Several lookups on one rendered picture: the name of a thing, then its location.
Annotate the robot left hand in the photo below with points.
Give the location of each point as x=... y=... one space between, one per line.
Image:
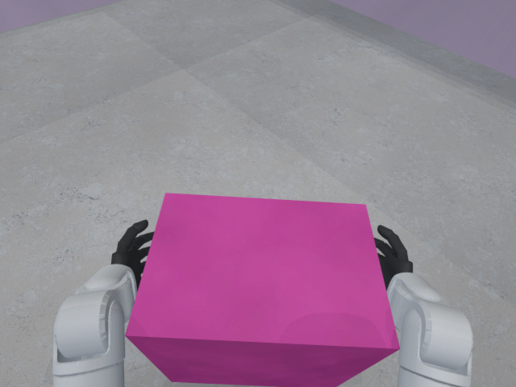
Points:
x=127 y=251

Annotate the robot right hand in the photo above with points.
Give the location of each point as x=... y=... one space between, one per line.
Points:
x=395 y=260

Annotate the robot right forearm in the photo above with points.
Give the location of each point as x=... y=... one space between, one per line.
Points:
x=437 y=340

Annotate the carton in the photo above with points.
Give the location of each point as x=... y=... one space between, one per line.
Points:
x=264 y=292

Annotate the robot left forearm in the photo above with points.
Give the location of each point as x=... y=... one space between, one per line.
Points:
x=89 y=336

